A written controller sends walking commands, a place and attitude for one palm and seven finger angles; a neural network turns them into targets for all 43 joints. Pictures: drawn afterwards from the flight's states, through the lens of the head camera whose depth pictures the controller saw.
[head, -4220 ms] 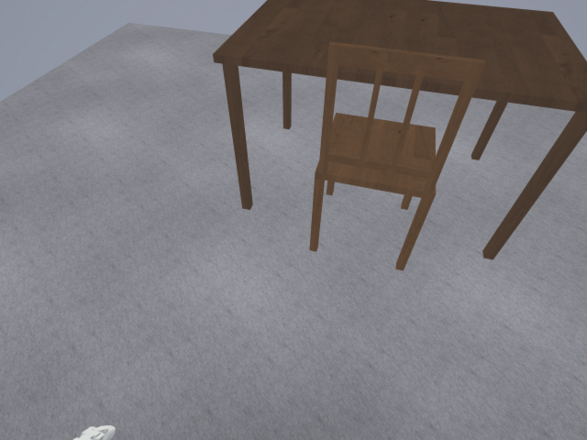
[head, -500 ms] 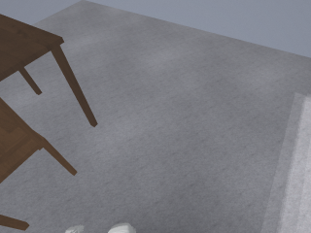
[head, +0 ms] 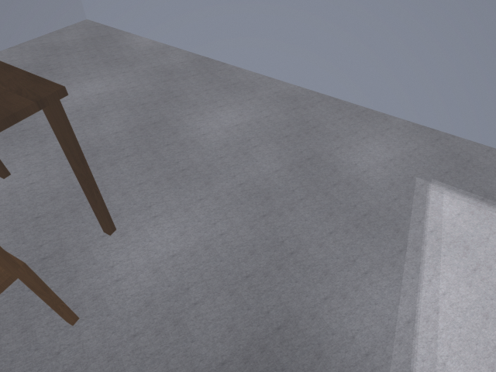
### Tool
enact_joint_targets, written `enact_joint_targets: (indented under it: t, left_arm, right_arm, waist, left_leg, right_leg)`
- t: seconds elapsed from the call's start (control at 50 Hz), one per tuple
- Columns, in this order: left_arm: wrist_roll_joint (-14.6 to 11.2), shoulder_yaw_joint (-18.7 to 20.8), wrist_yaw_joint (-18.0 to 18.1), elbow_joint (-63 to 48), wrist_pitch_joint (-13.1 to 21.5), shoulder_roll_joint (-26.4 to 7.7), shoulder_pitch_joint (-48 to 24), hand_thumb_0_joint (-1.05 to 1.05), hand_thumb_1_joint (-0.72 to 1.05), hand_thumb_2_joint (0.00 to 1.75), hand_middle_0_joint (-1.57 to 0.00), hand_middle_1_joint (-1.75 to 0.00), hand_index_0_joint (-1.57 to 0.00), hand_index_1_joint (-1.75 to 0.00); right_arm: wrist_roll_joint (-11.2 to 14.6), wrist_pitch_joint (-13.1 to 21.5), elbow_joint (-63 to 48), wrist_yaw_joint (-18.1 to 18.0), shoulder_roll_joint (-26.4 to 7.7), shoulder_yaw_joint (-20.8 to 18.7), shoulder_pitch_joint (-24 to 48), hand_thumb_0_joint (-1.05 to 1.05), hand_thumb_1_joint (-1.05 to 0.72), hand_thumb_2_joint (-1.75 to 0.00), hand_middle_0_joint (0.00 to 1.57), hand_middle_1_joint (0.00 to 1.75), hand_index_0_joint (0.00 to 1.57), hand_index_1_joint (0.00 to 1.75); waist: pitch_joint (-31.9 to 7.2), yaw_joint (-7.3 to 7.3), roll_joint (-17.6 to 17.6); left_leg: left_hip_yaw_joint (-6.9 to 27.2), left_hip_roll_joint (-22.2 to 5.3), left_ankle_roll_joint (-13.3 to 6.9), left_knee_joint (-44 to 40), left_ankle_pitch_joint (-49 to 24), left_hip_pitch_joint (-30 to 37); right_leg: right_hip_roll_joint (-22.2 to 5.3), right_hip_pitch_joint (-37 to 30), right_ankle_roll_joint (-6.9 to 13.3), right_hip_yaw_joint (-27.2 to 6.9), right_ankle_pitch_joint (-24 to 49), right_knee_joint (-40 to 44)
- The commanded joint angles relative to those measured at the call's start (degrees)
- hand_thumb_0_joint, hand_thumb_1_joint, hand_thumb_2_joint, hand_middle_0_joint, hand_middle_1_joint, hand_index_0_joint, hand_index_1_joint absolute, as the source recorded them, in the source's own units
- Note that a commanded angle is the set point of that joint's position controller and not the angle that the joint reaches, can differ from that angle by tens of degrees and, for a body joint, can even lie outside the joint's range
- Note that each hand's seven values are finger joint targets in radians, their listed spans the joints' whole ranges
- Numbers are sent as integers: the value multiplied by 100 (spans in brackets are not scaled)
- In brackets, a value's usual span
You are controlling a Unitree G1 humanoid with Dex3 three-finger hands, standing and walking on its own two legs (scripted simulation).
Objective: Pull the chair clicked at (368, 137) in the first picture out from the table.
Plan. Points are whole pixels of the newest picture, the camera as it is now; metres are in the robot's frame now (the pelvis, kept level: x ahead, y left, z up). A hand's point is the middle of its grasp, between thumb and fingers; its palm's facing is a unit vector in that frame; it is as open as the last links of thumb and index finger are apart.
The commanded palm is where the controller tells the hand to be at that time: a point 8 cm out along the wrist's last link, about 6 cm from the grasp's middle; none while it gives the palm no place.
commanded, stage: turn to face it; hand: left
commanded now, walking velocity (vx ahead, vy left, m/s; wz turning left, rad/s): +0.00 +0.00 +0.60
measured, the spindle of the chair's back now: out of the picture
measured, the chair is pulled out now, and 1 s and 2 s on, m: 0.00 0.00 0.00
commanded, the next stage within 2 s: take the last steps up to it in 1.72 s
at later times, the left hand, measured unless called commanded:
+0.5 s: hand out of the picture +0.03 +0.15 -0.15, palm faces +0.32 -0.90 -0.28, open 7.4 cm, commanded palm none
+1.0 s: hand out of the picture -0.09 +0.19 -0.17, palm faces +0.63 -0.73 -0.27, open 7.4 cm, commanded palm none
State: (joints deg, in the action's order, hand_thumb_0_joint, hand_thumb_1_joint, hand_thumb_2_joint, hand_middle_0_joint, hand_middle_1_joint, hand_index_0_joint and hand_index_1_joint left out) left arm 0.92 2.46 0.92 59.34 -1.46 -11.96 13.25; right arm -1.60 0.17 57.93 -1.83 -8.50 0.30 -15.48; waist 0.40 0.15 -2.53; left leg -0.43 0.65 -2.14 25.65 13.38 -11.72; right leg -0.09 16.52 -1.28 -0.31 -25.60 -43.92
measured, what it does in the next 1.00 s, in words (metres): steps on the spot, turning left: right foot, then left foot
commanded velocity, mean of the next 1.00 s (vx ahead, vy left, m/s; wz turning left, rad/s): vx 0.00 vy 0.00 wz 0.60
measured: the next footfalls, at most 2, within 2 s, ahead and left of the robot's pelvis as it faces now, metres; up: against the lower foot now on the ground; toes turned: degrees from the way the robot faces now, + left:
right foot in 0.28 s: +0.05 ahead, -0.14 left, +0.00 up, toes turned +8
left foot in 0.74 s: -0.04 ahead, +0.09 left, +0.00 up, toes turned +35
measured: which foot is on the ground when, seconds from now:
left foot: down 0.00-0.28, up 0.30-0.72, down 0.74-1.00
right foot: up 0.00-0.26, down 0.28-0.74, up 0.76-1.00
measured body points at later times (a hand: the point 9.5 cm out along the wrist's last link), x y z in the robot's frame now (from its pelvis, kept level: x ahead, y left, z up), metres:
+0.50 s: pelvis +0.00 -0.06 +0.00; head +0.03 -0.08 +0.45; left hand +0.01 +0.20 -0.13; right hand +0.12 -0.31 -0.16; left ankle -0.06 +0.08 -0.65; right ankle +0.01 -0.15 -0.74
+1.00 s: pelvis -0.01 -0.02 +0.00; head +0.01 +0.01 +0.44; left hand -0.13 +0.23 -0.15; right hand +0.23 -0.16 -0.13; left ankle -0.07 +0.06 -0.74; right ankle +0.08 -0.16 -0.68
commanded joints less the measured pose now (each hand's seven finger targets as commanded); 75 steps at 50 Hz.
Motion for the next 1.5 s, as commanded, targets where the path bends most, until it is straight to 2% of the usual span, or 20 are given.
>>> enact_joint_targets:
  t: [0.0,0.12,0.22,0.26,0.28,0.36,0.6,0.68,0.7,0.72,0.74,0.78,0.86,1.0,1.1,1.12,1.14,1.16,1.24,1.48]
  left_arm:
    - [-58,146,29,-447,106,-332,-243,0,90,90,-20,-30,-20,-30]
    - [-72,230,58,-737,74,-231,-488,0,90,90,-20,-30,-20,-30]
    - [-95,315,108,-732,157,-413,106,0,90,90,-20,-30,-20,-30]
    - [47,479,170,-807,235,-1336,288,0,90,90,-20,-30,-20,-30]
    - [-3,451,156,-890,188,-1306,294,0,90,90,-20,-30,-20,-30]
    - [21,275,126,-1114,195,-703,-540,0,90,90,-20,-30,-20,-30]
    - [99,359,88,-940,172,-1241,453,0,90,90,-20,-30,-20,-30]
    - [61,404,51,-891,121,-1314,425,0,90,90,-20,-30,-20,-30]
    - [11,398,25,-932,106,-1257,425,0,90,90,-20,-30,-20,-30]
    - [-39,359,-35,-1173,95,-915,346,0,90,90,-20,-30,-20,-30]
    - [13,255,-16,-1406,59,-791,0,0,90,90,-20,-30,-20,-30]
    - [-7,279,43,-1354,17,-766,-405,0,90,90,-20,-30,-20,-30]
    - [-9,316,-54,-1083,-17,-815,76,0,90,90,-20,-30,-20,-30]
    - [-41,275,-8,-1352,-8,-704,-318,0,90,90,-20,-30,-20,-30]
    - [-77,294,37,-1293,135,-738,303,0,90,90,-20,-30,-20,-30]
    - [-26,353,75,-1259,210,-1042,560,0,90,90,-20,-30,-20,-30]
    - [78,468,119,-1295,251,-1643,620,0,90,90,-20,-30,-20,-30]
    - [14,432,127,-1370,201,-1624,541,0,90,90,-20,-30,-20,-30]
    - [18,252,101,-1551,207,-921,-414,0,90,90,-20,-30,-20,-30]
    - [111,362,101,-987,153,-1280,448,0,90,90,-20,-30,-20,-30]
  right_arm:
    - [45,50,-130,-46,-1249,-381,-319,0,-90,-90,20,30,20,30]
    - [5,-67,-232,5,-1324,-558,-311,0,-90,-90,20,30,20,30]
    - [76,-122,-491,63,-1296,-665,37,0,-90,-90,20,30,20,30]
    - [125,-106,-759,128,-723,-608,-14,0,-90,-90,20,30,20,30]
    - [31,-170,-766,118,-965,-696,136,0,-90,-90,20,30,20,30]
    - [14,-323,-527,282,-836,-683,40,0,-90,-90,20,30,20,30]
    - [83,-265,-1070,357,-857,-483,1286,0,-90,-90,20,30,20,30]
    - [70,-176,-1094,332,-1025,-490,880,0,-90,-90,20,30,20,30]
    - [48,-128,-1015,327,-1313,-571,503,0,-90,-90,20,30,20,30]
    - [13,-71,-997,282,-2047,-754,78,0,-90,-90,20,30,20,30]
    - [89,-116,-864,266,-2365,-804,-254,0,-90,-90,20,30,20,30]
    - [71,-75,-835,122,-2122,-763,-149,0,-90,-90,20,30,20,30]
    - [64,-60,-1101,154,-1678,-596,850,0,-90,-90,20,30,20,30]
    - [28,-125,-1019,171,-1686,-682,572,0,-90,-90,20,30,20,30]
    - [66,-167,-1119,175,-1601,-726,811,0,-90,-90,20,30,20,30]
    - [121,-154,-1157,201,-1334,-699,732,0,-90,-90,20,30,20,30]
    - [135,-143,-1296,222,-858,-620,555,0,-90,-90,20,30,20,30]
    - [55,-208,-1261,202,-1170,-703,543,0,-90,-90,20,30,20,30]
    - [4,-332,-923,353,-1094,-690,456,0,-90,-90,20,30,20,30]
    - [109,-222,-939,311,-764,-441,892,0,-90,-90,20,30,20,30]
  waist:
    - [-184,-123,946]
    - [-245,-196,1182]
    - [-481,157,958]
    - [-477,232,-1386]
    - [-347,269,-983]
    - [368,-222,-604]
    - [-63,307,-876]
    - [-423,69,-768]
    - [-687,-162,-236]
    - [-944,-423,1597]
    - [-895,-531,1812]
    - [-716,-522,1522]
    - [-213,-4,1174]
    - [-189,-147,1210]
    - [-412,195,1140]
    - [-516,310,368]
    - [-534,302,-1554]
    - [-461,281,-1193]
    - [281,-135,-813]
    - [-235,255,-990]
  left_leg:
    - [1561,-1456,-837,-581,-3781,829]
    - [1937,-1268,-823,-483,-3032,431]
    - [1987,-829,-393,130,-1899,-691]
    - [282,363,419,2107,1788,-2472]
    - [464,50,389,3239,2093,-2285]
    - [172,-304,517,4579,867,-2185]
    - [-517,-300,563,2209,1213,-1463]
    - [-758,-166,400,503,368,-367]
    - [-465,-389,246,-156,-631,712]
    - [1642,-1956,-534,-255,-2863,1895]
    - [2073,-2733,-1173,-343,-4168,1763]
    - [1908,-2295,-1160,-167,-4165,1426]
    - [883,-1291,-615,-406,-2833,243]
    - [1613,-1263,-792,-414,-2130,233]
    - [1808,-906,-471,368,-2079,-506]
    - [1548,-521,-135,1073,-943,-1206]
    - [388,443,400,2559,1814,-2377]
    - [656,158,367,3686,2159,-2193]
    - [347,-177,491,4855,807,-2123]
    - [-449,-100,447,1663,1331,-1013]
  right_leg:
    - [-166,803,-165,47,-138,-497]
    - [-39,600,-166,81,-62,-117]
    - [-74,-1142,-138,75,1413,2042]
    - [-2555,-2227,706,-1987,2284,2856]
    - [-2834,-1320,1038,-1824,2181,2829]
    - [-1794,-244,786,-372,1829,2791]
    - [-2169,-1188,903,384,3715,2138]
    - [-2049,-1129,464,941,3924,1205]
    - [-1923,-458,177,1116,3541,288]
    - [-1094,1317,-338,1327,541,-1124]
    - [-846,1936,-408,799,-1357,-1940]
    - [-823,2152,-419,138,-832,-2548]
    - [-666,1368,-446,179,280,-2151]
    - [-356,978,-425,129,74,-685]
    - [-109,-701,-311,249,1168,1532]
    - [-746,-1559,-184,-331,1560,2379]
    - [-2496,-2089,464,-2064,2294,2756]
    - [-2951,-1244,861,-2003,2280,2779]
    - [-1833,-232,661,-391,1645,2754]
    - [-2065,-1215,867,304,3900,1992]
